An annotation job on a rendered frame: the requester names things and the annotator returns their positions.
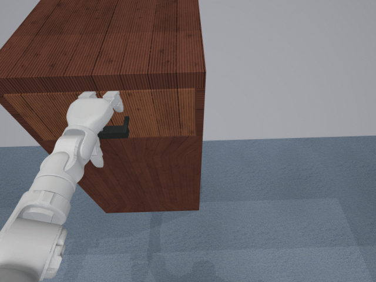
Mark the cabinet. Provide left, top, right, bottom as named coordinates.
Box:
left=0, top=0, right=206, bottom=213

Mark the drawer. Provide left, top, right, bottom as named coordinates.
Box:
left=4, top=88, right=194, bottom=140

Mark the robot left upper arm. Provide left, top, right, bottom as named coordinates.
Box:
left=0, top=217, right=68, bottom=282

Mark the robot left forearm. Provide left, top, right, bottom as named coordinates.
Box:
left=0, top=125, right=97, bottom=245

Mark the handle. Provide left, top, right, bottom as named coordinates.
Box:
left=98, top=116, right=129, bottom=139

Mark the left robot hand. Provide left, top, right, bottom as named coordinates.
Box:
left=66, top=91, right=123, bottom=167

